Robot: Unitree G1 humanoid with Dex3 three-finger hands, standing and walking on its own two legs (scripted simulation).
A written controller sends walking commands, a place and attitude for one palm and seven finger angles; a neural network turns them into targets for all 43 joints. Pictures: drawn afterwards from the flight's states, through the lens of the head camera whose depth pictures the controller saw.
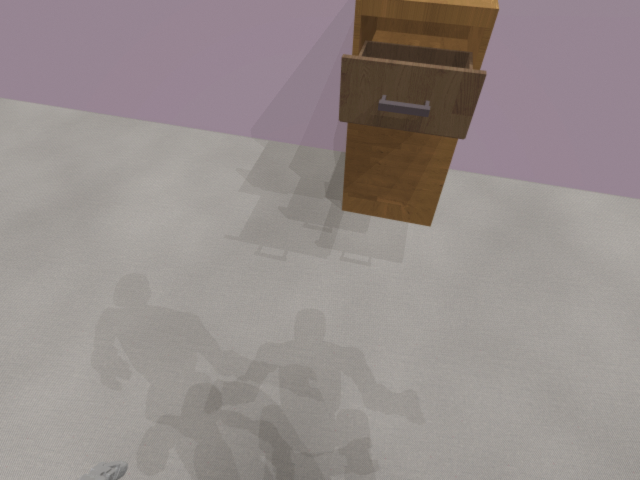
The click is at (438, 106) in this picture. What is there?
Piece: drawer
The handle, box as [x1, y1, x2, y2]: [378, 95, 429, 116]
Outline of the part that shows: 379,100 378,109 423,116 428,115 429,101 426,100 424,105 388,101 385,99 385,95 383,95 382,98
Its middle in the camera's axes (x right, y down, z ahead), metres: +0.22 -0.35 +1.00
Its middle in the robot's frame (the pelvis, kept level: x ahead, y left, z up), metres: +0.99 -0.16 -0.04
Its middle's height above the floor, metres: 0.73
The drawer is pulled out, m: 0.30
